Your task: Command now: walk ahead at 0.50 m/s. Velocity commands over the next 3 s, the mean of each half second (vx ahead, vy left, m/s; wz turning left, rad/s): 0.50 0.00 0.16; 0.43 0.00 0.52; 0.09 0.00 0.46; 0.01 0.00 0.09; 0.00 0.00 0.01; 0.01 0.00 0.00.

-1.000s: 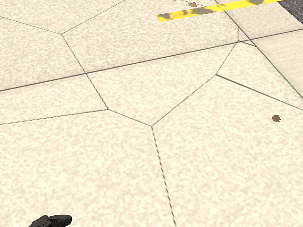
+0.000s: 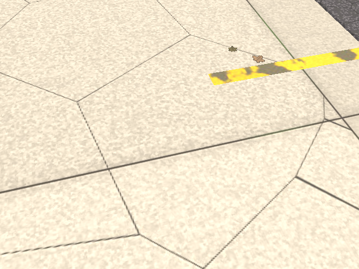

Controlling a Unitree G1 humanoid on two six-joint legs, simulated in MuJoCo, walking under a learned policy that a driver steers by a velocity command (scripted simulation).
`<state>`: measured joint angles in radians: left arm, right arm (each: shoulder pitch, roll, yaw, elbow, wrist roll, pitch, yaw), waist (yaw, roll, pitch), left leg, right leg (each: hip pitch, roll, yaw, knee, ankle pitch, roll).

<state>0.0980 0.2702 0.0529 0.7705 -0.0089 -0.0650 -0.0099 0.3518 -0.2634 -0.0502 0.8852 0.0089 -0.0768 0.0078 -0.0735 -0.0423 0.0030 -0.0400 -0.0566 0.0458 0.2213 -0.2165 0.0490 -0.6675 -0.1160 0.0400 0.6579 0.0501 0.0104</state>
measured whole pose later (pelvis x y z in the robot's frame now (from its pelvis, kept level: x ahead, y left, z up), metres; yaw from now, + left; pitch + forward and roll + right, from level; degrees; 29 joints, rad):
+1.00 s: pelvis +0.53 +0.05 +0.00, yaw +24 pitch +2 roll -1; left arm 0.04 0.30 0.06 0.75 0.01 -0.08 0.01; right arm 0.28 -0.28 -0.08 0.74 0.01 -0.02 -0.01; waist -0.04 -0.03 0.06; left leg -0.22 -0.12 -0.10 0.38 -0.19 0.10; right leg -0.66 -0.07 0.09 0.81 -0.15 0.07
